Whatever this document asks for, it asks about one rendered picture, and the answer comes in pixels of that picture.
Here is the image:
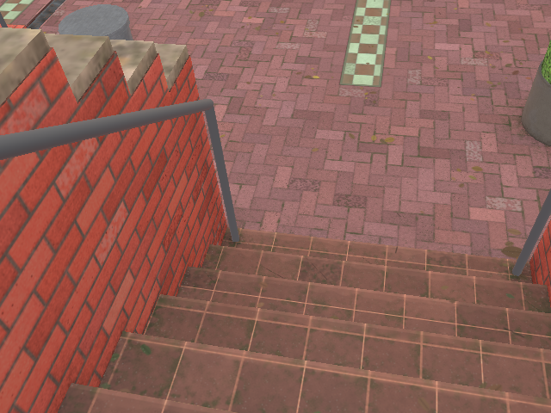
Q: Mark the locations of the stairs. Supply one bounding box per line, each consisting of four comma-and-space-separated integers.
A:
58, 227, 551, 413

